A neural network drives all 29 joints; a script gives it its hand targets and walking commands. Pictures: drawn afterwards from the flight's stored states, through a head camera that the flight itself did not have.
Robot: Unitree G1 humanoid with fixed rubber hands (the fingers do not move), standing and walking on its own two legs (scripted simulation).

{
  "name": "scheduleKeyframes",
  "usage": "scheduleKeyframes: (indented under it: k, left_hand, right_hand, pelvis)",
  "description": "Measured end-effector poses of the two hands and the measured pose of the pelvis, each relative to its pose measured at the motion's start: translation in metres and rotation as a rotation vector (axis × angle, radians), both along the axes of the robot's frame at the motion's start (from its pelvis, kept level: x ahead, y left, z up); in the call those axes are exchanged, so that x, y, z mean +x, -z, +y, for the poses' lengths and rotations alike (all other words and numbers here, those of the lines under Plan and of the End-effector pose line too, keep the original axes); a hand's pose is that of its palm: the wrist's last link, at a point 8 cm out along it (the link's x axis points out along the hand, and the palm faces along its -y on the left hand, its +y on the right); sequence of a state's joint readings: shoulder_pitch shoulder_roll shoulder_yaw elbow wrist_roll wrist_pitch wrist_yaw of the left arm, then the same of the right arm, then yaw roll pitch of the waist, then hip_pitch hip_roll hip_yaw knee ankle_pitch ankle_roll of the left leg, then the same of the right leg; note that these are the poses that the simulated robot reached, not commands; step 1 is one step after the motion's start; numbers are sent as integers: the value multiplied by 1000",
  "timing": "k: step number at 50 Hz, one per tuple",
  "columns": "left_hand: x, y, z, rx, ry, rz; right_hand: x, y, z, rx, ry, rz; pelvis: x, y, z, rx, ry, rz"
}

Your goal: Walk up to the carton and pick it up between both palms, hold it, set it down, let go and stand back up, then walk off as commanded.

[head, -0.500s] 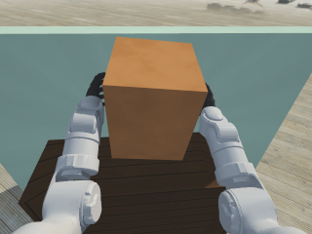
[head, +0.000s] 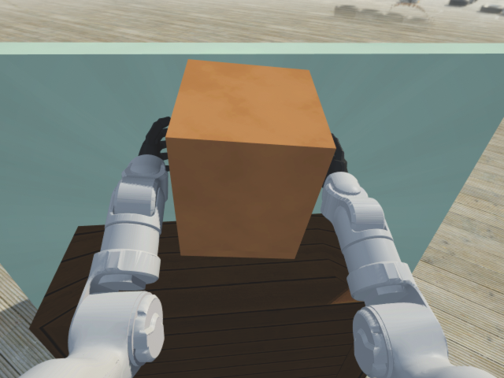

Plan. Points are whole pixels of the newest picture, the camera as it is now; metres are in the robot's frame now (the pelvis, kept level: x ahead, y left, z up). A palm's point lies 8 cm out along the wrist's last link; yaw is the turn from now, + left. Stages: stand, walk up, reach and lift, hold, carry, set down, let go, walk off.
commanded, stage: hold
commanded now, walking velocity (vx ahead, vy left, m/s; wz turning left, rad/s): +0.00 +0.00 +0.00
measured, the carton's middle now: (243, 164) +0.41 +0.00 +0.19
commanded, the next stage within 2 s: none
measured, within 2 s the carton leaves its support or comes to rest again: neither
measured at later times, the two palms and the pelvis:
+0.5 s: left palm (152, 162) +0.38 +0.14 +0.21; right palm (334, 177) +0.36 -0.15 +0.18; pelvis +0.00 +0.00 +0.00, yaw +0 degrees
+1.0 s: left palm (152, 162) +0.38 +0.14 +0.21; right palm (334, 177) +0.36 -0.15 +0.19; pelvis +0.00 +0.00 +0.00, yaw +0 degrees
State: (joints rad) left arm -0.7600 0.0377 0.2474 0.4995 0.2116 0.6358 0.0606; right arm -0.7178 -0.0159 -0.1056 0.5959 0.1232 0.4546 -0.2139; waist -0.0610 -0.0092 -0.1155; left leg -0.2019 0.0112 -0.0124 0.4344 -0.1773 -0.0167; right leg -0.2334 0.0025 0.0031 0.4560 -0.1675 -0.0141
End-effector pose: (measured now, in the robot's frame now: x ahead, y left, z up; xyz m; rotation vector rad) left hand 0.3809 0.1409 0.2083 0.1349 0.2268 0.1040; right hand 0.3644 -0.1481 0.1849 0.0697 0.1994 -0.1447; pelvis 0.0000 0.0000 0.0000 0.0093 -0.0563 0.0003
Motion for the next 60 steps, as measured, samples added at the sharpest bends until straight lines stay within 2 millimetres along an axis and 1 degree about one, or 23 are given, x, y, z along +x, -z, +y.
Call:
scheduleKeyframes:
  k: [60]
  left_hand:
    - [-1,-1,0,2,0,-4]
  right_hand:
    - [0,-1,0,2,0,-6]
  pelvis:
    - [0,0,0,0,0,-2]
